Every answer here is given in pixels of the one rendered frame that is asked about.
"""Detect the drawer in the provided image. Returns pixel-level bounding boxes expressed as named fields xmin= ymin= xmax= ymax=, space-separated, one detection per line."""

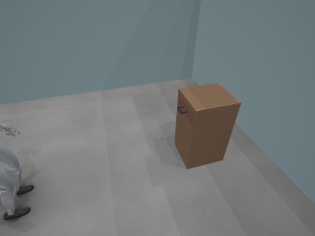
xmin=178 ymin=94 xmax=195 ymax=126

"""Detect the cabinet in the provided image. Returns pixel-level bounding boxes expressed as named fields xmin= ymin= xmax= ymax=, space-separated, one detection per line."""
xmin=174 ymin=83 xmax=241 ymax=169

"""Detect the left robot foot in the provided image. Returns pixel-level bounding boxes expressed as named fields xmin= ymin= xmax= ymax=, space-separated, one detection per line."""
xmin=17 ymin=185 xmax=34 ymax=195

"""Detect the handle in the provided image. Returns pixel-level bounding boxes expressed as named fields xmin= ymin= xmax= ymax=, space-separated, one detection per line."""
xmin=177 ymin=106 xmax=187 ymax=115

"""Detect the left robot hand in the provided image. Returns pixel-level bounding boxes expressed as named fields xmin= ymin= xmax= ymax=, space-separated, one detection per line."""
xmin=0 ymin=124 xmax=20 ymax=137

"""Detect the robot left shin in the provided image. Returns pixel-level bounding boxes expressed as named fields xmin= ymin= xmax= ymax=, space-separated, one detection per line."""
xmin=8 ymin=165 xmax=22 ymax=191

